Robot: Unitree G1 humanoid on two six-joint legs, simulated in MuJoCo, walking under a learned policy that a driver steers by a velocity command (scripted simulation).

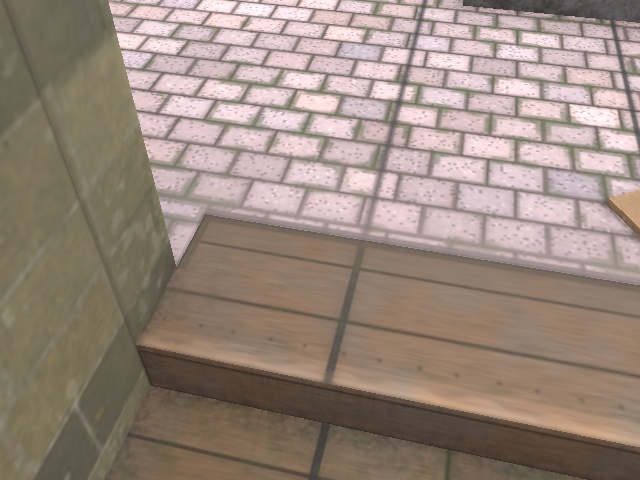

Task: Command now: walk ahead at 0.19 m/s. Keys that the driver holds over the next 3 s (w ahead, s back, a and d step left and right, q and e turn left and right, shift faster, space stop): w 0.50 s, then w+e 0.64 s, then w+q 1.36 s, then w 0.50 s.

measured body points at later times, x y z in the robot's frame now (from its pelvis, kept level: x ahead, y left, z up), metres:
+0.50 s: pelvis +0.13 +0.05 +0.00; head +0.13 +0.06 +0.45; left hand +0.35 +0.22 -0.09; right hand -0.04 -0.13 -0.13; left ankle +0.04 +0.13 -0.74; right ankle +0.18 -0.07 -0.42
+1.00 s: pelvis +0.42 +0.00 +0.13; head +0.44 -0.02 +0.58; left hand +0.41 +0.26 +0.01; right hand +0.61 -0.22 +0.06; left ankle +0.52 +0.12 -0.33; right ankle +0.35 -0.02 -0.59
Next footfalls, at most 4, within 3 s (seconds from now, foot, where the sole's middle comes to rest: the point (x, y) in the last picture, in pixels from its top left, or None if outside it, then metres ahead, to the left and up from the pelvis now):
0.26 left None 0.08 0.14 -0.78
0.66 right None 0.39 -0.03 -0.63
1.20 left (326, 309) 0.78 0.03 -0.48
1.70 right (435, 243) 0.97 -0.21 -0.48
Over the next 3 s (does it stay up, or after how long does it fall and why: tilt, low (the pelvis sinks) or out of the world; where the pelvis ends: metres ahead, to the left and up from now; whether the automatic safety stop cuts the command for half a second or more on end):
stays up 1.55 0.03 0.30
